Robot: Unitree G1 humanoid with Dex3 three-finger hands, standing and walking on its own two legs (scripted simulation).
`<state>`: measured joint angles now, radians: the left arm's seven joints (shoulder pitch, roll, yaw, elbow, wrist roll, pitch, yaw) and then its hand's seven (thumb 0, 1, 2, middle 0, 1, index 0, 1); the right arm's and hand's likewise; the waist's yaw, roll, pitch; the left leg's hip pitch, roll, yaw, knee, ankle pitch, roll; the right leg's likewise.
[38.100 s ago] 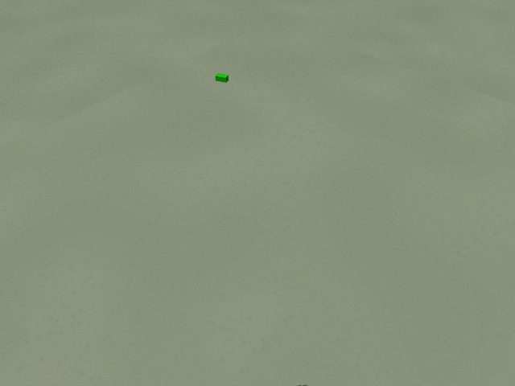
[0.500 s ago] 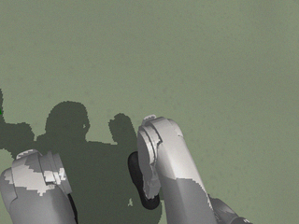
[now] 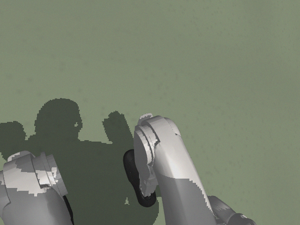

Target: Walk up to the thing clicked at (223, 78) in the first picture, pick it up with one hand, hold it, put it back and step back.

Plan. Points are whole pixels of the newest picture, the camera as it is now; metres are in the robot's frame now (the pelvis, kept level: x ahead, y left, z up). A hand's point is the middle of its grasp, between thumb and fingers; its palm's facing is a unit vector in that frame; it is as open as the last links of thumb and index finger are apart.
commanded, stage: rest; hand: left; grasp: from above
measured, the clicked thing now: out of the picture +0.44 +0.31 -0.27
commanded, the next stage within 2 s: open in 0.04 s
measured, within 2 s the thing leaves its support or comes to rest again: neither
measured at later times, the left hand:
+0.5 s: hand out of the picture +0.43 +0.31 -0.24, palm faces -0.46 -0.13 -0.88, open 9.4 cm
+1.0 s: hand out of the picture +0.43 +0.31 -0.24, palm faces -0.45 -0.14 -0.88, open 12.4 cm
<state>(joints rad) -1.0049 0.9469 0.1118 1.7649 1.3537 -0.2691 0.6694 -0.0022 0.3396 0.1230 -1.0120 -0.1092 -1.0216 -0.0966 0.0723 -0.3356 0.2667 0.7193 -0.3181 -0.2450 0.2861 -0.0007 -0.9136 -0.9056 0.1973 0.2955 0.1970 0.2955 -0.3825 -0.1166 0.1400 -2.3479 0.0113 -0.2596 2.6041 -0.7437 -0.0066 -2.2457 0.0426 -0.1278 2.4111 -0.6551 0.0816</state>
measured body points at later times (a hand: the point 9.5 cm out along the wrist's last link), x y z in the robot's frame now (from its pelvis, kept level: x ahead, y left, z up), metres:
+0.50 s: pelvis +0.00 +0.00 +0.00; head +0.26 +0.13 +0.34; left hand +0.45 +0.32 -0.19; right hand +0.06 -0.25 -0.06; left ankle +0.06 +0.12 -0.26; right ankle +0.12 -0.13 -0.26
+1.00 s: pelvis +0.00 +0.00 +0.00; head +0.26 +0.13 +0.34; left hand +0.45 +0.32 -0.19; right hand +0.06 -0.25 -0.05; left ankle +0.06 +0.12 -0.26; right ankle +0.12 -0.13 -0.26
